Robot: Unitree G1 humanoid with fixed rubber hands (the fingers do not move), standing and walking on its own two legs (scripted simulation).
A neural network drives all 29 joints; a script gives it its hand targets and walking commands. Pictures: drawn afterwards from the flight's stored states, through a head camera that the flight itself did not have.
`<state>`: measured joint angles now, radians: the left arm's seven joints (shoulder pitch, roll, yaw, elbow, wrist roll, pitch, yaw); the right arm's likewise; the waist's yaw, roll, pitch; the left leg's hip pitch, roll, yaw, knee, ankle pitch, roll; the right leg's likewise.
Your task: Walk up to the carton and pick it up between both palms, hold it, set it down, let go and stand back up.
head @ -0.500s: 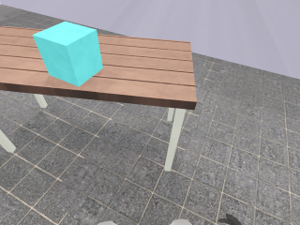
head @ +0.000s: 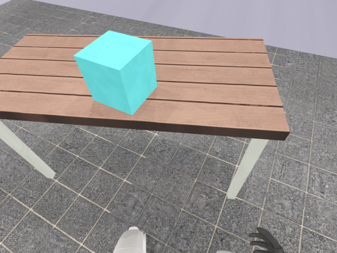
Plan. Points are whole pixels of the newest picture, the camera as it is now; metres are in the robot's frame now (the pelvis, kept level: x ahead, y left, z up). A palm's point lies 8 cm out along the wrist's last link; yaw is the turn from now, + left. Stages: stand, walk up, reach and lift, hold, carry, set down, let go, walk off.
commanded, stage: walk up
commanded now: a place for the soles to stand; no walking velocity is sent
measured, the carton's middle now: (120, 72) +0.67 +0.16 +0.04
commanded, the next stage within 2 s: none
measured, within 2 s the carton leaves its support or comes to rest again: neither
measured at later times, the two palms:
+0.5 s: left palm (8, 240) +0.18 +0.41 -0.08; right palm out of the picture +0.14 -0.11 -0.13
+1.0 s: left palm out of the picture +0.30 +0.55 -0.09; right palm (149, 240) +0.18 +0.06 -0.11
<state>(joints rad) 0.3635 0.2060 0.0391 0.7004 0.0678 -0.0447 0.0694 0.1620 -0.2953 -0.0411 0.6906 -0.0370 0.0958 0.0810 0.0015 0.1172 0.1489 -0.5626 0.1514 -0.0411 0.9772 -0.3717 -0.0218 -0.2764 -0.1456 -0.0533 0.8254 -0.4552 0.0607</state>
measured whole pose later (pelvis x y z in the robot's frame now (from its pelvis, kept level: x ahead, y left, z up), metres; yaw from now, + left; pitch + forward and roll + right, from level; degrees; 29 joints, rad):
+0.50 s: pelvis +0.09 +0.17 +0.00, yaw -6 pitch -5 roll -2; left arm 0.35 0.18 0.03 0.69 0.07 -0.04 0.09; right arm 0.22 -0.33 -0.03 0.76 -0.06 0.14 0.05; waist -0.02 0.13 0.13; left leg -0.53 0.07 0.02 1.17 -0.46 -0.04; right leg -0.36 -0.05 -0.05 0.85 -0.41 0.01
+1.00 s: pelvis +0.15 +0.32 +0.01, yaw -13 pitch -3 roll +0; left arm 0.24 0.23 0.03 0.71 0.01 0.00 0.01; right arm 0.21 -0.27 0.03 0.77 0.00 0.04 0.00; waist -0.01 0.04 0.12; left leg -0.38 0.09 0.23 0.82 -0.37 0.05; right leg -0.37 0.02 -0.01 0.81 -0.38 -0.02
